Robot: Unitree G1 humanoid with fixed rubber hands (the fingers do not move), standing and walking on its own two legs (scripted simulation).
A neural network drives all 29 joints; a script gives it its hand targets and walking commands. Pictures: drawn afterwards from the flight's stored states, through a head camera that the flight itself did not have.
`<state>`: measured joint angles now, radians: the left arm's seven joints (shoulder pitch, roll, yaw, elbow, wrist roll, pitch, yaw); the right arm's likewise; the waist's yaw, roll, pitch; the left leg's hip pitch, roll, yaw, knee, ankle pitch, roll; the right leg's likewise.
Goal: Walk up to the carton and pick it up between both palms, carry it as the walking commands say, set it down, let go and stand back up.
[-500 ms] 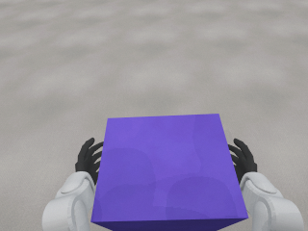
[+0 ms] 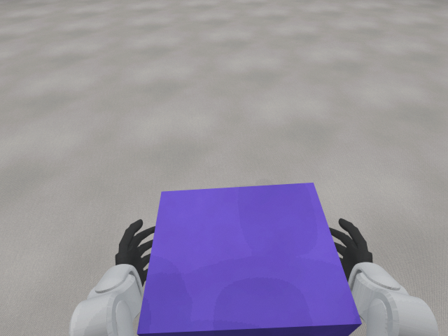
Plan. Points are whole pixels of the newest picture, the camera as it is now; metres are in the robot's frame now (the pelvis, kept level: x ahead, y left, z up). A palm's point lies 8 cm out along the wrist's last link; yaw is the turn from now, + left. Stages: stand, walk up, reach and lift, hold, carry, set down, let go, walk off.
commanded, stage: carry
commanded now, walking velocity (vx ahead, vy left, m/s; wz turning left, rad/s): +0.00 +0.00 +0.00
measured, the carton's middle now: (242, 281) +0.22 +0.00 +0.02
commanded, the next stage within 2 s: hold in 1.58 s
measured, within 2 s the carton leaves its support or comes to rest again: neither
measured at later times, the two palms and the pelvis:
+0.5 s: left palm out of the picture +0.12 +0.11 +0.06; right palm out of the picture +0.08 -0.23 +0.06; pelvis -0.11 -0.04 -0.02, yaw -5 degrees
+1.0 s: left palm out of the picture +0.08 +0.13 +0.04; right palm out of the picture +0.05 -0.21 +0.03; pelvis -0.17 -0.03 -0.02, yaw -4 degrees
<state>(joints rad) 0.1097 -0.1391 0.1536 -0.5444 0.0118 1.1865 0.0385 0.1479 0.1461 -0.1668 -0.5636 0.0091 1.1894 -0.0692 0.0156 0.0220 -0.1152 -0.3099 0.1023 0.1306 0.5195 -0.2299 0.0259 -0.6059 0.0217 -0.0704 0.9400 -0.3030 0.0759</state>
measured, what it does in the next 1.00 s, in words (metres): walks backwards: right foot, then left foot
